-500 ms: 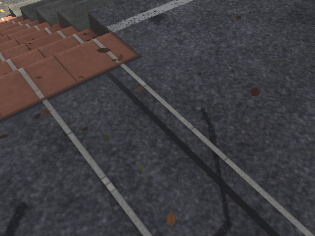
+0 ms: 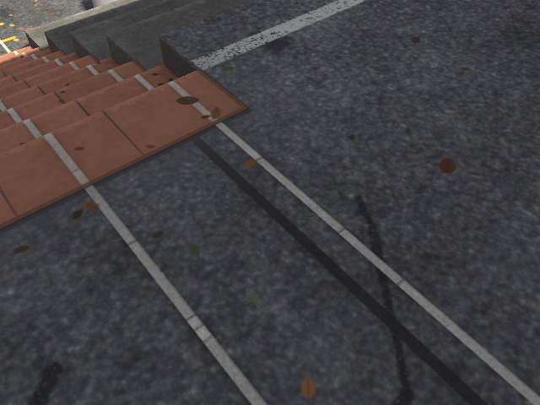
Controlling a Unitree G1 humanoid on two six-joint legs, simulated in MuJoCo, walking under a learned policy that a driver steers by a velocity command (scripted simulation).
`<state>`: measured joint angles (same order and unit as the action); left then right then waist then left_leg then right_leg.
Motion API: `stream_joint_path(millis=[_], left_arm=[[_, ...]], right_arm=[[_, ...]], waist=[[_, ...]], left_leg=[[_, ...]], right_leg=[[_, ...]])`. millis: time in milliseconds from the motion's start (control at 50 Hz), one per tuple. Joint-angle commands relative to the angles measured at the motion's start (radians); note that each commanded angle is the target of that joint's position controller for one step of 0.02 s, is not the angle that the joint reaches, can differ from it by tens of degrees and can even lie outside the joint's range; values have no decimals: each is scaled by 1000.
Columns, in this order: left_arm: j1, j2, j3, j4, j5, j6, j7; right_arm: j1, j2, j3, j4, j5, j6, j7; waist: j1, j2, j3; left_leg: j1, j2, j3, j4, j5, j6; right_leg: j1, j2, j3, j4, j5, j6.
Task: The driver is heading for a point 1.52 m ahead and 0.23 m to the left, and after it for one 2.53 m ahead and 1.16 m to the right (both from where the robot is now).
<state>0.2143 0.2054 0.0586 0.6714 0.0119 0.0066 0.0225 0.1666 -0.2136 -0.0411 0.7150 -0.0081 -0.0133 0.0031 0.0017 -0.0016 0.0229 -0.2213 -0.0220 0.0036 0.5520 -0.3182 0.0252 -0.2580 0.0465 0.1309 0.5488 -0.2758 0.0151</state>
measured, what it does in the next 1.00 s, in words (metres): walks ahead: left foot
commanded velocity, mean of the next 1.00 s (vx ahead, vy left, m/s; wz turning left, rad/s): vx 0.40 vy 0.00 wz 0.00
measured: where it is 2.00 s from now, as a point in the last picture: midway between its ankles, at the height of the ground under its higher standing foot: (262, 247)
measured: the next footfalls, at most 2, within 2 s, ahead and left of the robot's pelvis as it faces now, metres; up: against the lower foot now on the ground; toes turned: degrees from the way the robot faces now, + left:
left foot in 0.68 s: +0.43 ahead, +0.11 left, +0.00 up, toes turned +1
right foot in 1.26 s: +0.74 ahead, -0.12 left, +0.00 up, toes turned +0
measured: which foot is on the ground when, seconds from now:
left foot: down 0.00-0.24, up 0.26-0.66, down 0.68-1.00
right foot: down 0.00-0.70, up 0.72-1.00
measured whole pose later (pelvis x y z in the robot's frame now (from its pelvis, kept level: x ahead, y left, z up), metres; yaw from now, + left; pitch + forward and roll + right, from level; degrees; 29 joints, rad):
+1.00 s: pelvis +0.41 +0.03 +0.01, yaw +0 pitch +1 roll +1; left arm 0.16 0.29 0.05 0.71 0.00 -0.07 0.01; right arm 0.36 -0.26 -0.05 0.83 0.00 -0.09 0.02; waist -0.06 -0.05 0.01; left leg -0.11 -0.09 0.04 0.25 -0.16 0.09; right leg -0.71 -0.14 0.06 0.91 -0.05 0.01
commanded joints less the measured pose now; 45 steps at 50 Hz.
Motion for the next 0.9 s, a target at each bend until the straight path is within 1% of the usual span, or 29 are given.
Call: stream_joint_path(millis=[20, 40, 80, 120, 160, 200, 220, 240, 260, 280, 300, 320, 340, 360, 400, 480, 540, 620, 660, 680, 700, 720, 740, 760, 780, 800, 820, 860, 900], left_arm=[[-3, 100, 29, -73, -6, -14, 6], [-6, 99, 29, -81, -12, -21, 5], [-44, 91, 27, -104, -33, -50, -1], [-77, 93, 28, -114, -39, -76, -11], [-54, 86, 27, -107, -40, -91, -27], [35, 79, 33, -59, -31, -100, -40], [109, 98, 46, -27, -24, -99, -43], [213, 149, 63, -12, -24, -100, -40], [300, 268, 90, -10, -21, -103, -41], [320, 229, 76, -10, -17, -109, -43], [271, 183, 57, -17, -16, -115, -39], [240, 162, 48, -26, -13, -116, -36], [213, 160, 43, -25, -13, -113, -35], [190, 151, 35, -24, -10, -109, -33], [185, 146, 28, -12, -12, -102, -28], [203, 181, 30, 26, -22, -93, -14], [237, 211, 35, 57, -30, -92, -13], [224, 228, 43, 85, -42, -84, -11], [198, 251, 48, 86, -35, -72, -6], [197, 236, 41, 83, -27, -67, -2], [215, 181, 18, 59, -2, -66, 1], [367, 56, -15, 54, -24, -85, -6], [296, 165, 6, 72, -48, -102, -14], [176, 209, 17, 39, -63, -110, -19], [114, 202, 13, 24, -48, -115, -15], [90, 194, 16, 21, -29, -115, -11], [112, 185, 18, 28, -25, -105, -12], [147, 153, 12, 40, -26, -85, -9], [102, 148, 10, 25, -17, -72, -5]], right_arm=[[-7, -126, -35, -68, 9, -10, -7], [20, -147, -42, -64, 17, -9, -11], [77, -190, -52, -47, 26, -18, -16], [97, -201, -55, -36, 25, -29, -18], [79, -200, -55, -37, 31, -32, -11], [16, -194, -53, -48, 48, -25, 1], [9, -170, -48, -52, 44, -27, 2], [-28, -123, -32, -71, 36, -36, 3], [-30, -80, -19, -114, 33, -55, 1], [-53, -148, -37, -121, 43, -67, -3], [-26, -172, -47, -111, 59, -73, 2], [-18, -155, -41, -94, 56, -76, 7], [-28, -145, -40, -90, 40, -81, 11], [-34, -146, -43, -85, 29, -81, 16], [-37, -120, -35, -72, 24, -76, 30], [-158, -76, -11, -98, 21, -75, 39], [-228, -90, -9, -118, 31, -79, 48], [-234, -135, -23, -134, 33, -86, 58], [-97, -179, -47, -103, 26, -85, 47], [64, -216, -67, -58, 25, -79, 36], [246, -289, -83, -29, 15, -73, 21], [272, -337, -83, -10, -1, -77, 34], [241, -243, -63, -15, 16, -78, 33], [172, -205, -50, -16, 21, -77, 27], [108, -194, -44, -23, 16, -77, 26], [65, -178, -40, -25, 3, -80, 29], [44, -154, -32, -26, -8, -85, 31], [45, -150, -33, -11, 2, -101, 32], [63, -168, -36, 12, 9, -108, 30]], waist=[[-5, 51, -38], [-13, 92, 3], [-29, 161, 87], [-42, 151, 119], [-25, 145, 93], [34, 129, 42], [62, 111, -8], [108, 14, -45], [111, -279, -80], [123, -263, -50], [84, -169, 5], [70, -105, 11], [59, -63, 28], [44, -62, 32], [34, -76, 26], [64, -77, 48], [82, -95, 62], [42, -99, 66], [-43, -113, -39], [-116, -98, -143], [-169, 42, -299], [-69, 330, -438], [-108, 231, -362], [-101, 150, -199], [-68, 43, -125], [-36, 28, -81], [-2, 51, -76], [23, 74, -73], [24, 57, -28]], left_leg=[[-30, 83, -121, -161, -224, 65], [-31, 129, -199, -212, -364, 105], [-6, 295, -435, -338, -513, 206], [3, 346, -495, -358, -425, 239], [22, 313, -406, -339, -297, 211], [-100, 214, -243, -271, -150, 155], [-153, 173, -187, -193, -71, 126], [-235, 103, -98, 8, 16, 72], [-442, -29, 39, 355, -74, -5], [-599, -17, -62, 559, -270, -6], [-679, 38, -97, 648, -209, 19], [-692, 72, -88, 651, -112, 36], [-693, 96, -80, 612, -30, 40], [-655, 118, -76, 571, 26, 35], [-596, 117, -35, 496, 93, 8], [-499, 91, 9, 210, 263, -35], [-399, 61, 25, 77, 338, -32], [-358, 52, 8, -7, 292, 28], [-154, -5, 57, -28, 257, 72], [78, -9, 61, -16, 271, 101], [398, 198, -184, 10, 262, 162], [640, 407, -731, -183, -64, 315], [581, 387, -794, -281, -225, 289], [437, 359, -621, -287, -180, 246], [280, 323, -500, -299, -48, 221], [164, 283, -416, -318, 64, 212], [96, 250, -356, -347, 128, 207], [38, 232, -287, -393, 192, 227], [2, 226, -228, -426, 236, 237]], right_leg=[[-18, -6, -12, -16, -127, -42], [-92, 11, -46, 33, -209, -44], [-231, -8, -112, 161, -170, -43], [-285, -57, -92, 223, -175, -57], [-237, -71, -111, 146, -200, -81], [52, -18, -176, -48, 1, -90], [190, -9, -164, -44, 63, -83], [299, -103, -11, -116, 5, -120], [427, -321, 390, -267, -105, -253], [424, -412, 589, -337, -161, -352], [420, -402, 512, -320, -186, -338], [407, -361, 412, -322, -171, -303], [378, -334, 340, -342, -94, -276], [341, -307, 272, -357, 17, -251], [288, -268, 160, -381, 183, -233], [211, -222, 18, -404, 288, -214], [178, -240, -4, -411, 263, -210], [275, -294, -6, -351, 397, -181], [296, -265, -50, -168, 740, -149], [218, -221, -86, 27, 801, -120], [-12, -157, -119, 367, 454, -82], [-346, 32, -42, 694, -290, -28], [-463, -19, 44, 805, -279, -35], [-520, -71, 1, 804, -185, -44], [-477, -124, -27, 753, -87, -49], [-434, -156, -34, 696, -28, -49], [-376, -182, -24, 670, 13, -51], [-341, -193, -36, 630, 39, -37], [-386, -204, -47, 560, 88, -16]])
Keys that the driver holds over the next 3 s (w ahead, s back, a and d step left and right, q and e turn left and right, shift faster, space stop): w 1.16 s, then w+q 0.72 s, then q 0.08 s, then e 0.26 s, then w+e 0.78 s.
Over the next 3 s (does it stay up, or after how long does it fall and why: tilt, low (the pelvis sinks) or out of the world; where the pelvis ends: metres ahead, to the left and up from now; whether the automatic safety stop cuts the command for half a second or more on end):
stays up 1.29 0.23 0.00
